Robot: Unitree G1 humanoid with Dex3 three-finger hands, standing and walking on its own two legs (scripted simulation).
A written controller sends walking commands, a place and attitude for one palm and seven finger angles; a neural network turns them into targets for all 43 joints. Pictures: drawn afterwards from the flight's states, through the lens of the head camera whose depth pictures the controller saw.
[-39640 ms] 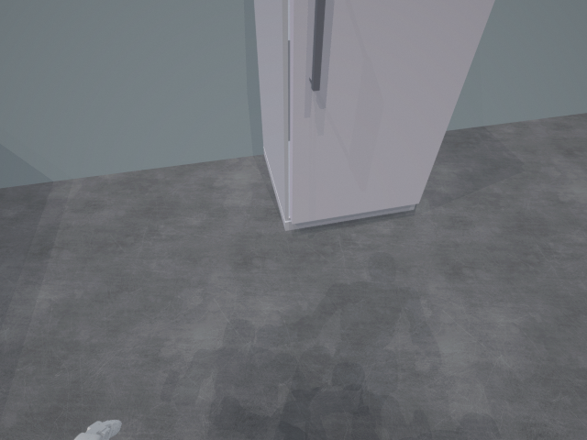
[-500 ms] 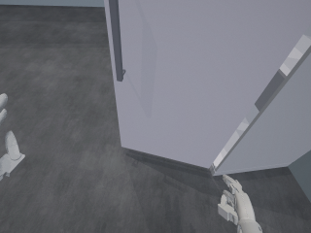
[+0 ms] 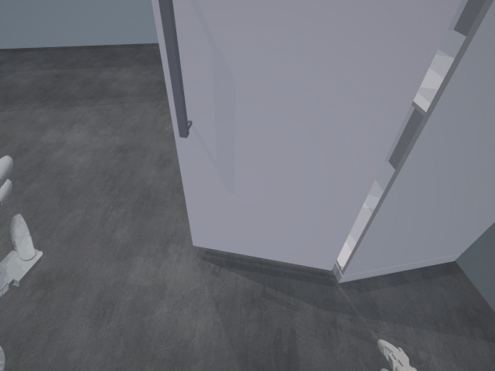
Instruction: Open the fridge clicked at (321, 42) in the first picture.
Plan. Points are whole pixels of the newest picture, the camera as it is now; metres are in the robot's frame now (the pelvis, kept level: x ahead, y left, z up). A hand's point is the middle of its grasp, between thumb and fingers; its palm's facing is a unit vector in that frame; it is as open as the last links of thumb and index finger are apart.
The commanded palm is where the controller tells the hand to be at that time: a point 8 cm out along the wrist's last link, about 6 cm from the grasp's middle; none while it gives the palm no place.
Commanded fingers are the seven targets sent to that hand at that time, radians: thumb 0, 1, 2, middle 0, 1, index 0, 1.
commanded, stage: let the arm hang, fingers relaxed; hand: left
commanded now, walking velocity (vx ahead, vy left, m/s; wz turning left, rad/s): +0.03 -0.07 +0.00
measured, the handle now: (177, 57) +0.72 +0.18 +0.19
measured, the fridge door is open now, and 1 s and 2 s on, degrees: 68 68 68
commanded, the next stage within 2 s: look to check the result in 1.14 s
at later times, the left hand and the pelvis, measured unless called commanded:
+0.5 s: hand out of the picture +0.00 +0.21 -0.17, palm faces +0.05 -0.98 -0.21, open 7.0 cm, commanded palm none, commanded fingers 0.00 0.90 0.90 -0.20 -0.30 -0.20 -0.30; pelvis +0.00 +0.01 +0.01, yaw +3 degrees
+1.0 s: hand out of the picture +0.08 +0.22 -0.16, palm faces -0.01 -0.98 -0.21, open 7.3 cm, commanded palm none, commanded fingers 0.00 0.90 0.90 -0.20 -0.30 -0.20 -0.30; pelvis +0.03 +0.04 +0.02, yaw +1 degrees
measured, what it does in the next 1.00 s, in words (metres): stands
